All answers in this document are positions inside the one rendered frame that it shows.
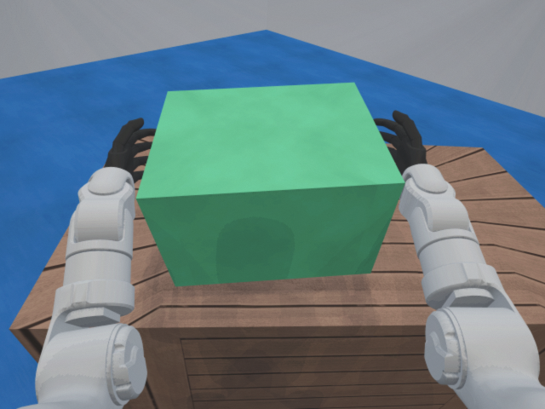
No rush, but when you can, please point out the right robot upper arm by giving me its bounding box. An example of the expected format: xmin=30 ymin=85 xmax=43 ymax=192
xmin=424 ymin=307 xmax=545 ymax=409

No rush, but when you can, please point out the pedestal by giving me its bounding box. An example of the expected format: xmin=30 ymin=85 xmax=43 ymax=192
xmin=9 ymin=136 xmax=545 ymax=409

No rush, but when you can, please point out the right robot hand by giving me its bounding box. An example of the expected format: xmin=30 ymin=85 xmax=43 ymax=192
xmin=373 ymin=110 xmax=427 ymax=175

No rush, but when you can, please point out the carton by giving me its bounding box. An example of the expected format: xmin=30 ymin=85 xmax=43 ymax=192
xmin=136 ymin=83 xmax=405 ymax=286

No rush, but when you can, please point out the left robot hand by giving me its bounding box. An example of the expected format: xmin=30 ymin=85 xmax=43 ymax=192
xmin=104 ymin=118 xmax=156 ymax=183

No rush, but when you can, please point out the left robot forearm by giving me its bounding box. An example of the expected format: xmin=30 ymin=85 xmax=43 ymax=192
xmin=35 ymin=167 xmax=135 ymax=402

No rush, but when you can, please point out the left robot upper arm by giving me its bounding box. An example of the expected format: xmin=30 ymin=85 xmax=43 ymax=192
xmin=17 ymin=323 xmax=147 ymax=409

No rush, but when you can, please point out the right robot forearm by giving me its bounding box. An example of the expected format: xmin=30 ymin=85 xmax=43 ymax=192
xmin=399 ymin=164 xmax=540 ymax=377

